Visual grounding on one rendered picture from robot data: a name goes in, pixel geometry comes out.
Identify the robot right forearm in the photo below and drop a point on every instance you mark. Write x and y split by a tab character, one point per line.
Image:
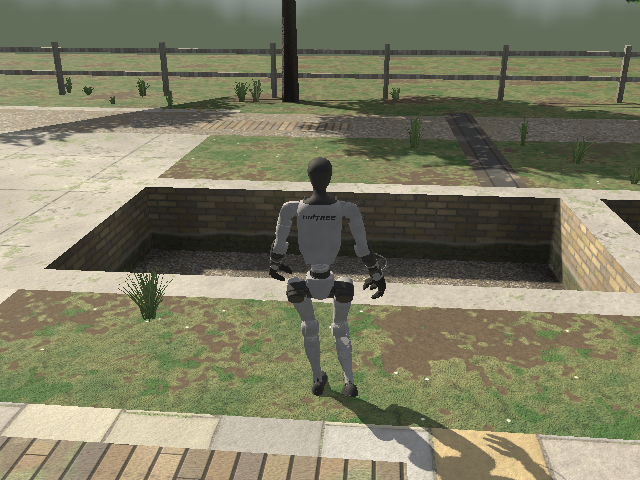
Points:
372	265

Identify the robot left shin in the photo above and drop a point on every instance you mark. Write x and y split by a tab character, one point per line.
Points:
312	349

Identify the robot left forearm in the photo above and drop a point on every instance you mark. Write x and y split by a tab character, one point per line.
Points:
275	259

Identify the right robot hand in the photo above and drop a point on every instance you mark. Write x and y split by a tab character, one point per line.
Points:
374	284

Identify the left robot hand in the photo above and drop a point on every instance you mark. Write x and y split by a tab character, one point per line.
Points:
275	275

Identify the robot left foot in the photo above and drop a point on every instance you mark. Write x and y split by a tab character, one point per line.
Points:
318	387

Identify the left robot upper arm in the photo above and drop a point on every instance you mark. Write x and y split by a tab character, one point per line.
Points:
288	211

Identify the right robot upper arm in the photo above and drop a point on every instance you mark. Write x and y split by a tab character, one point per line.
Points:
351	211

